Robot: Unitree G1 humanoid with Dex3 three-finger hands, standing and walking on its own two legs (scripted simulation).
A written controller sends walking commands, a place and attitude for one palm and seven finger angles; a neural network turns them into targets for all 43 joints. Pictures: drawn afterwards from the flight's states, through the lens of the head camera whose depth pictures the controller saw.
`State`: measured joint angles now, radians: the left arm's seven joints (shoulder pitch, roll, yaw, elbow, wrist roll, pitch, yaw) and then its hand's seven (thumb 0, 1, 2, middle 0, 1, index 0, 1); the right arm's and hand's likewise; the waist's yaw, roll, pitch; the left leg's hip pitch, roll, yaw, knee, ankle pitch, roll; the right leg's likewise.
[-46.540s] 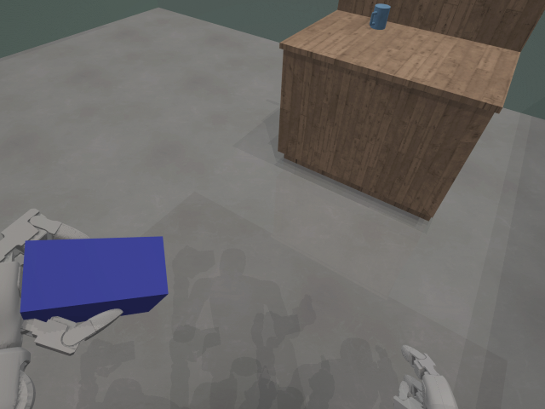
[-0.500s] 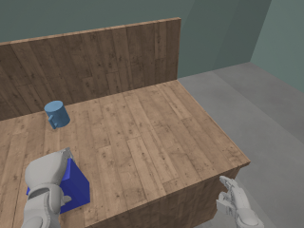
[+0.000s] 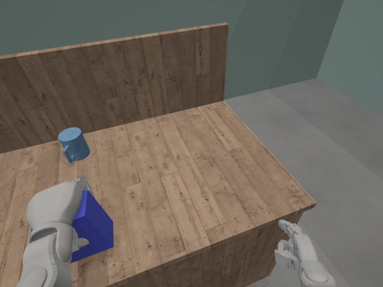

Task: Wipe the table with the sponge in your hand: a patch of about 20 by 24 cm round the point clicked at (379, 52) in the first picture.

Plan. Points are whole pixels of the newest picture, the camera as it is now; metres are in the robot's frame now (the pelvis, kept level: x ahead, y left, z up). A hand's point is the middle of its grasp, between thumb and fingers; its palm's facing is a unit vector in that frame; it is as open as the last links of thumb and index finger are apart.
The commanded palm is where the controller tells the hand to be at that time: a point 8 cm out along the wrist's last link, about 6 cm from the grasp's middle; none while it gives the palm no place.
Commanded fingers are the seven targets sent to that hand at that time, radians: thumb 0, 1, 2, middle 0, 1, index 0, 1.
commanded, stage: lift the sponge slowly off the table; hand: left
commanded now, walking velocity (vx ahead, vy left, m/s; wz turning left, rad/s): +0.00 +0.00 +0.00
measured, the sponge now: (82, 232) +0.19 +0.28 +0.02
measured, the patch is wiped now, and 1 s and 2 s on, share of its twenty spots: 1.00 1.00 1.00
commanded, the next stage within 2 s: bring the sponge back beside the body in 0.54 s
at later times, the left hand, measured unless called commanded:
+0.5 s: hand (65, 207) +0.20 +0.29 +0.11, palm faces +0.12 -0.14 -0.98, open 10.3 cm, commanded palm +0.16 +0.28 +0.17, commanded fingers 0.00 0.10 1.30 -1.20 -1.60 -1.20 -1.60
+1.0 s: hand (64, 213) +0.19 +0.28 +0.10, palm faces +0.11 -0.16 -0.98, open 10.3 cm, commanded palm +0.15 +0.28 +0.17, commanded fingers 0.00 0.10 1.30 -1.20 -1.60 -1.20 -1.60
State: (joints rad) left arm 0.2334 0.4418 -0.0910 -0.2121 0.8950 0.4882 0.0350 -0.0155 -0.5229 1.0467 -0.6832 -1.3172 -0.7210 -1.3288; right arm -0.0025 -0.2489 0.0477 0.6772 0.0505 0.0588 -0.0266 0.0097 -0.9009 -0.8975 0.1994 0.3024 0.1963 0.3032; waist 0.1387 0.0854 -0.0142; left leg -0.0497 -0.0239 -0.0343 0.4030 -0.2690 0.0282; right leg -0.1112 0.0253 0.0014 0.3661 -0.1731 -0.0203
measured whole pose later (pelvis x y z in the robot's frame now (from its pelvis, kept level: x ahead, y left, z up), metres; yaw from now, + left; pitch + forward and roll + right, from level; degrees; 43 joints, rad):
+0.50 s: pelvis -0.01 -0.01 +0.00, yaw +0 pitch -5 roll +0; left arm 0.18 0.50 -0.05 -0.26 0.86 0.54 -0.01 -0.01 -0.52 1.05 -0.69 -1.32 -0.72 -1.33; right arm -0.02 -0.26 0.07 0.66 0.06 0.07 -0.04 0.01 -0.90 -0.90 0.20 0.30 0.20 0.30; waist 0.14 0.10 -0.01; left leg -0.06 -0.01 -0.05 0.41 -0.26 0.01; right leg -0.12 0.04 -0.01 0.38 -0.17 -0.04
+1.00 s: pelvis -0.01 -0.01 +0.00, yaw +0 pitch -5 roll +0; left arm 0.24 0.50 -0.03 -0.31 0.85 0.52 -0.02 -0.01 -0.52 1.05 -0.69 -1.31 -0.72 -1.32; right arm 0.01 -0.26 0.06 0.66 0.06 0.05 -0.03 0.01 -0.90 -0.90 0.20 0.30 0.20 0.30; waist 0.14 0.10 -0.02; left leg -0.08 -0.01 -0.04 0.43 -0.27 0.01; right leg -0.14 0.04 0.00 0.40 -0.18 -0.03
